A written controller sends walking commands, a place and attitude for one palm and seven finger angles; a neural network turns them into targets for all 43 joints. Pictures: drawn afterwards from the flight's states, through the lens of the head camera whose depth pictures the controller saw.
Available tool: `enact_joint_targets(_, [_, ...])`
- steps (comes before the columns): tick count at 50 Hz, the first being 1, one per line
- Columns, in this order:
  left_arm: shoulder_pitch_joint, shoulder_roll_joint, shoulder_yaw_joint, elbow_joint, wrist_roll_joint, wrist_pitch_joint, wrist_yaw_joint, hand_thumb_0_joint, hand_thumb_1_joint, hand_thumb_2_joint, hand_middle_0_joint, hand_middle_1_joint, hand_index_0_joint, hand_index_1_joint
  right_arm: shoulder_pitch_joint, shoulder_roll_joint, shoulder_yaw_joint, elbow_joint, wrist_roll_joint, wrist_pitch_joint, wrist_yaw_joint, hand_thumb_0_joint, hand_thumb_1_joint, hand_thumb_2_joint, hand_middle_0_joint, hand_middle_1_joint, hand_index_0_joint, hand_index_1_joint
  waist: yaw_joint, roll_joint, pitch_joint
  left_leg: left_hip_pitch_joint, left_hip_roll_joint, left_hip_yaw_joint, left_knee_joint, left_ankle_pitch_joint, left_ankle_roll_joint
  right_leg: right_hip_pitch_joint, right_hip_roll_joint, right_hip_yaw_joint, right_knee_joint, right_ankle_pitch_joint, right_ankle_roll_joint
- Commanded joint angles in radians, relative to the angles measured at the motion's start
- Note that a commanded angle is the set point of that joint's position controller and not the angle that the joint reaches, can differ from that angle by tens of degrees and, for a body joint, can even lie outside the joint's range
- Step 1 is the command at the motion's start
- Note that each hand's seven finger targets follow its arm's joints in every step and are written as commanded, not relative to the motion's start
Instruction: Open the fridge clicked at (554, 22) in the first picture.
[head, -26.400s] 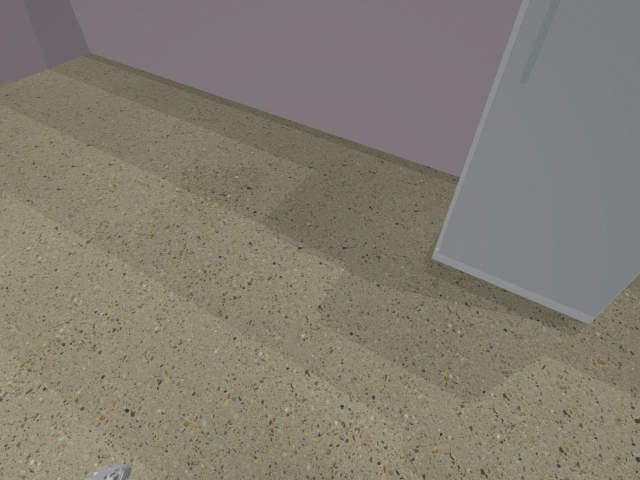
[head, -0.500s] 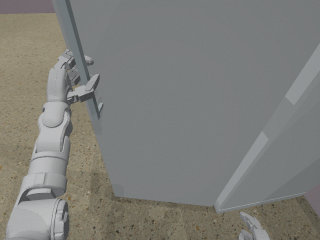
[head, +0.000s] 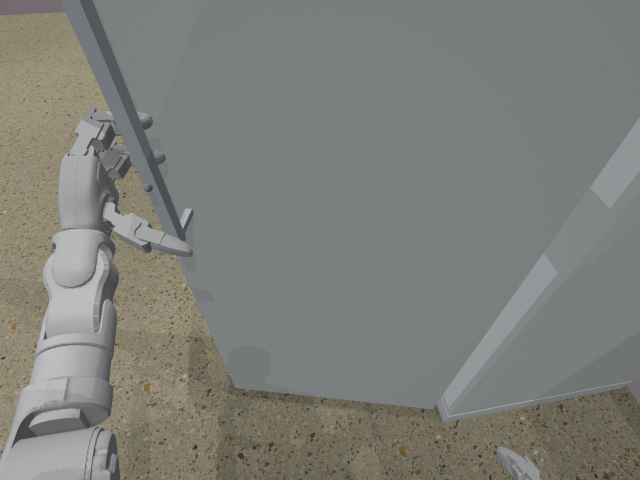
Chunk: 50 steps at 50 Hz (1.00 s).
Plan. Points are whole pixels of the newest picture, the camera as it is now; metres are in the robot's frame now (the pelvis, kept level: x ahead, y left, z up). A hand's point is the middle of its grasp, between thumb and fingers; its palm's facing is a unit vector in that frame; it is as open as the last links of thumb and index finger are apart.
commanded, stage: slip the hand off the handle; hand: left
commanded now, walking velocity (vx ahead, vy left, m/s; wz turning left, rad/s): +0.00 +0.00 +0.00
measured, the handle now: (125, 84) +0.43 +0.22 +0.28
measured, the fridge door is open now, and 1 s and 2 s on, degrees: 74 74 74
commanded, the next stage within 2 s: draw the hand back to the body in 1.42 s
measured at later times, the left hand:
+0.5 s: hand (92, 190) +0.39 +0.28 +0.18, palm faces +0.20 -0.96 -0.18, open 14.7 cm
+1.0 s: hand (50, 236) +0.32 +0.30 +0.17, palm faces +0.23 -0.96 -0.17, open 14.7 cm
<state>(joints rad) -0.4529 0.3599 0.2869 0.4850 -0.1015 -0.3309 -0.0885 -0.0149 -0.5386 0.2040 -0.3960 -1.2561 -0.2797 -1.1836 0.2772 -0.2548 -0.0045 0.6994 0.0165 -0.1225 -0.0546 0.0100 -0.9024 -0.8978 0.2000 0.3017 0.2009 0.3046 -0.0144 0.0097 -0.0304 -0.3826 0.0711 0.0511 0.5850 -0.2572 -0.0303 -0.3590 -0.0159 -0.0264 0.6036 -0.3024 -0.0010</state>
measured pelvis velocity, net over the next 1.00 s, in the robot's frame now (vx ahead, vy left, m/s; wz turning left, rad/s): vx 0.00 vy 0.02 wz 0.02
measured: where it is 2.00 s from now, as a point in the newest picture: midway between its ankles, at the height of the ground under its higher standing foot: outside the picture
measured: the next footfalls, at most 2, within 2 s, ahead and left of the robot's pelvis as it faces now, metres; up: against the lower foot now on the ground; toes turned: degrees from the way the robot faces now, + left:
none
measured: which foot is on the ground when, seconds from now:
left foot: down 0.00-1.00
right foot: down 0.00-1.00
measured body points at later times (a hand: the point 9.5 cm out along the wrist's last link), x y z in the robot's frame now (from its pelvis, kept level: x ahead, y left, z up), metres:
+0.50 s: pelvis +0.01 +0.02 -0.01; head +0.04 +0.02 +0.44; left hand +0.37 +0.33 +0.19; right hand +0.15 -0.23 -0.11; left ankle +0.02 +0.14 -0.73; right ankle +0.00 -0.12 -0.73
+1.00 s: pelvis +0.00 +0.02 -0.01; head +0.00 +0.02 +0.44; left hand +0.30 +0.35 +0.18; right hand +0.15 -0.22 -0.10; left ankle +0.02 +0.14 -0.73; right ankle +0.00 -0.12 -0.73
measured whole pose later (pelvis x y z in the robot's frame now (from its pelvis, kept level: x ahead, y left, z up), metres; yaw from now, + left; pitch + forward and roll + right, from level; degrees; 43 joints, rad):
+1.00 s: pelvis +0.00 +0.02 -0.01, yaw +1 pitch +3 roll -1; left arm -0.23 0.41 0.40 0.30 -0.20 -0.29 -0.24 -0.02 -0.55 0.20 -0.25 -1.16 -0.26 -1.15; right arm 0.28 -0.25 0.02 0.63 0.02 -0.09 -0.08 0.01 -0.90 -0.90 0.20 0.30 0.20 0.30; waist 0.02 0.02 -0.06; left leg -0.43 0.05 0.04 0.69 -0.31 0.00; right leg -0.37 -0.04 -0.04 0.65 -0.33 0.03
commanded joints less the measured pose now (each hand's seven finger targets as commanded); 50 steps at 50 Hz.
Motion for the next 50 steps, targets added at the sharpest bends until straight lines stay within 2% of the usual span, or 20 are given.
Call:
enact_joint_targets(1, [-0.380,0.246,0.073,-0.181,0.000,-0.051,0.020,0.000,-0.550,0.200,-0.250,-1.150,-0.250,-1.150,-0.027,-0.133,-0.043,-0.126,0.003,-0.035,-0.007,0.000,-0.900,-0.900,0.200,0.300,0.200,0.300,-0.013,-0.036,-0.237,0.097,-0.073,0.013,-0.016,0.180,0.059,0.063,0.018,0.013,-0.072,0.310,0.007])
enact_joint_targets(2, [-0.382,0.236,0.063,-0.175,0.001,-0.050,0.014,0.000,-0.550,0.200,-0.250,-1.150,-0.250,-1.150,-0.020,-0.133,-0.045,-0.130,0.004,-0.032,-0.004,0.000,-0.900,-0.900,0.200,0.300,0.200,0.300,-0.008,-0.056,-0.231,0.088,-0.072,0.010,-0.014,0.154,0.060,0.046,0.019,0.013,-0.075,0.280,0.010])
enact_joint_targets(4, [-0.401,0.298,0.112,-0.186,0.002,-0.055,0.002,0.000,-0.550,0.200,-0.250,-1.150,-0.250,-1.150,-0.021,-0.140,-0.048,-0.134,0.002,-0.023,-0.009,0.000,-0.900,-0.900,0.200,0.300,0.200,0.300,-0.003,-0.055,-0.270,0.089,-0.073,0.009,-0.010,0.151,0.061,0.065,0.017,0.021,-0.070,0.276,0.009])
enact_joint_targets(5, [-0.393,0.330,0.142,-0.203,0.004,-0.060,-0.005,0.000,-0.550,0.200,-0.250,-1.150,-0.250,-1.150,-0.025,-0.140,-0.049,-0.137,0.000,-0.018,-0.013,0.000,-0.900,-0.900,0.200,0.300,0.200,0.300,0.010,-0.017,-0.289,0.099,-0.073,0.009,-0.005,0.180,0.062,0.084,0.018,0.021,-0.058,0.306,0.003])
enact_joint_targets(8, [-0.370,0.288,0.121,-0.196,-0.017,-0.052,-0.040,0.000,-0.550,0.200,-0.250,-1.150,-0.250,-1.150,-0.026,-0.125,-0.044,-0.146,0.007,-0.008,-0.013,0.000,-0.900,-0.900,0.200,0.300,0.200,0.300,0.017,0.007,-0.329,0.122,-0.074,0.004,0.002,0.234,0.055,0.098,0.021,0.011,-0.041,0.356,-0.004])
enact_joint_targets(11, [-0.369,0.302,0.138,-0.228,-0.036,-0.052,-0.066,0.000,-0.550,0.200,-0.250,-1.150,-0.250,-1.150,-0.027,-0.128,-0.044,-0.155,0.008,-0.003,-0.015,0.000,-0.900,-0.900,0.200,0.300,0.200,0.300,0.020,0.041,-0.345,0.144,-0.071,0.001,0.013,0.279,0.054,0.094,0.025,0.006,-0.030,0.391,-0.006])
enact_joint_targets(12, [-0.348,0.306,0.148,-0.227,-0.041,-0.051,-0.073,0.000,-0.550,0.200,-0.250,-1.150,-0.250,-1.150,-0.027,-0.128,-0.045,-0.158,0.006,-0.001,-0.014,0.000,-0.900,-0.900,0.200,0.300,0.200,0.300,0.022,0.022,-0.336,0.141,-0.070,-0.002,0.014,0.283,0.054,0.093,0.027,0.003,-0.029,0.394,-0.006])
enact_joint_targets(18, [-0.385,0.274,0.092,-0.230,-0.043,-0.051,-0.113,0.000,-0.550,0.200,-0.250,-1.150,-0.250,-1.150,-0.025,-0.131,-0.041,-0.166,0.011,0.005,-0.021,0.000,-0.900,-0.900,0.200,0.300,0.200,0.300,-0.005,0.057,-0.294,0.150,-0.063,-0.020,0.019,0.257,0.050,0.014,0.036,-0.008,-0.027,0.316,-0.011])
enact_joint_targets(22, [-0.431,0.315,0.115,-0.194,-0.052,-0.044,-0.131,0.000,-0.550,0.200,-0.250,-1.150,-0.250,-1.150,-0.011,-0.141,-0.040,-0.155,0.013,0.007,-0.032,0.000,-0.900,-0.900,0.200,0.300,0.200,0.300,-0.017,0.054,-0.284,0.144,-0.060,-0.035,0.021,0.217,0.049,-0.016,0.037,-0.010,-0.032,0.259,-0.012])
enact_joint_targets(23, [-0.423,0.333,0.133,-0.179,-0.051,-0.046,-0.134,0.000,-0.550,0.200,-0.250,-1.150,-0.250,-1.150,-0.006,-0.144,-0.041,-0.154,0.011,0.009,-0.035,0.000,-0.900,-0.900,0.200,0.300,0.200,0.300,-0.008,0.050,-0.295,0.137,-0.059,-0.038,0.019,0.213,0.047,-0.009,0.037,-0.011,-0.028,0.250,-0.014])
enact_joint_targets(24, [-0.433,0.317,0.112,-0.181,-0.051,-0.047,-0.139,0.000,-0.550,0.200,-0.250,-1.150,-0.250,-1.150,-0.011,-0.141,-0.036,-0.159,0.013,0.009,-0.035,0.000,-0.900,-0.900,0.200,0.300,0.200,0.300,-0.010,0.073,-0.293,0.140,-0.061,-0.041,0.018,0.206,0.046,-0.020,0.037,-0.011,-0.028,0.237,-0.016])
enact_joint_targets(26, [-0.480,0.336,0.119,-0.174,-0.050,-0.051,-0.138,0.000,-0.550,0.200,-0.250,-1.150,-0.250,-1.150,-0.004,-0.142,-0.034,-0.153,0.010,0.007,-0.038,0.000,-0.900,-0.900,0.200,0.300,0.200,0.300,-0.015,0.099,-0.305,0.144,-0.061,-0.045,0.024,0.207,0.045,-0.034,0.036,-0.011,-0.023,0.227,-0.016])
enact_joint_targets(30, [-0.410,0.460,0.250,-0.127,-0.056,-0.070,-0.139,0.000,-0.550,0.200,-0.250,-1.150,-0.250,-1.150,0.017,-0.156,-0.037,-0.153,0.000,0.014,-0.040,0.000,-0.900,-0.900,0.200,0.300,0.200,0.300,0.019,0.040,-0.355,0.117,-0.058,-0.046,0.032,0.236,0.048,0.020,0.039,-0.011,-0.007,0.257,-0.018])
enact_joint_targets(31, [-0.388,0.404,0.209,-0.142,-0.062,-0.072,-0.151,0.000,-0.550,0.200,-0.250,-1.150,-0.250,-1.150,0.009,-0.146,-0.033,-0.166,0.002,0.014,-0.034,0.000,-0.900,-0.900,0.200,0.300,0.200,0.300,0.023,0.062,-0.363,0.123,-0.060,-0.044,0.029,0.253,0.046,0.026,0.039,-0.012,-0.001,0.276,-0.017])
enact_joint_targets(34, [-0.277,0.348,0.179,-0.206,-0.081,-0.070,-0.171,0.000,-0.550,0.200,-0.250,-1.150,-0.250,-1.150,-0.004,-0.142,-0.037,-0.195,0.006,0.012,-0.021,0.000,-0.900,-0.900,0.200,0.300,0.200,0.300,0.039,0.099,-0.373,0.146,-0.057,-0.044,0.028,0.271,0.040,0.021,0.043,-0.018,0.004,0.272,-0.020])
enact_joint_targets(37, [-0.178,0.326,0.175,-0.275,-0.102,-0.051,-0.182,0.000,-0.550,0.200,-0.250,-1.150,-0.250,-1.150,-0.015,-0.143,-0.039,-0.217,0.010,0.010,-0.014,0.000,-0.900,-0.900,0.200,0.300,0.200,0.300,0.046,0.081,-0.339,0.136,-0.050,-0.044,0.022,0.281,0.041,0.023,0.046,-0.024,0.004,0.277,-0.018])
enact_joint_targets(40, [-0.168,0.324,0.183,-0.307,-0.121,-0.025,-0.176,0.000,-0.550,0.200,-0.250,-1.150,-0.250,-1.150,-0.034,-0.145,-0.034,-0.224,0.016,0.007,-0.024,0.000,-0.900,-0.900,0.200,0.300,0.200,0.300,0.039,0.057,-0.248,0.092,-0.051,-0.040,0.000,0.179,0.045,0.007,0.045,-0.026,-0.021,0.205,-0.018])
enact_joint_targets(43, [-0.160,0.353,0.220,-0.371,-0.124,-0.019,-0.161,0.000,-0.550,0.200,-0.250,-1.150,-0.250,-1.150,-0.053,-0.142,-0.030,-0.228,0.015,-0.002,-0.031,0.000,-0.900,-0.900,0.200,0.300,0.200,0.300,0.043,0.061,-0.243,0.097,-0.056,-0.048,-0.016,0.122,0.045,0.007,0.046,-0.023,-0.030,0.153,-0.019])
enact_joint_targets(46, [-0.156,0.341,0.204,-0.439,-0.118,-0.032,-0.147,0.000,-0.550,0.200,-0.250,-1.150,-0.250,-1.150,-0.073,-0.133,-0.021,-0.227,0.011,-0.018,-0.038,0.000,-0.900,-0.900,0.200,0.300,0.200,0.300,0.040,0.100,-0.248,0.114,-0.058,-0.050,-0.015,0.110,0.045,0.003,0.044,-0.020,-0.031,0.135,-0.019])
enact_joint_targets(50, [-0.128,0.301,0.166,-0.478,-0.117,-0.045,-0.151,0.000,-0.550,0.200,-0.250,-1.150,-0.250,-1.150,-0.092,-0.130,-0.018,-0.220,0.011,-0.041,-0.045,0.000,-0.900,-0.900,0.200,0.300,0.200,0.300,0.034,0.100,-0.238,0.126,-0.057,-0.055,-0.018,0.061,0.045,-0.007,0.046,-0.020,-0.040,0.088,-0.020])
